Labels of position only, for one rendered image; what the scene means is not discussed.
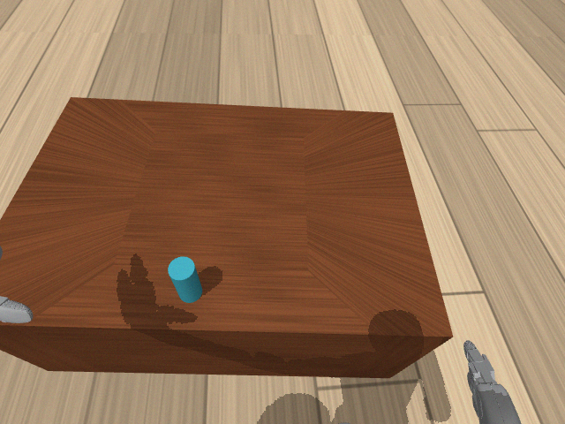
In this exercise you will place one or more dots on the can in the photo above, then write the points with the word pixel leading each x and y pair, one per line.
pixel 185 278

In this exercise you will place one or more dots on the left robot hand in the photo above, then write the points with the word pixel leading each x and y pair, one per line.
pixel 13 311

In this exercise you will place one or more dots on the right robot hand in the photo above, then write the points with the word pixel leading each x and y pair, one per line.
pixel 491 401

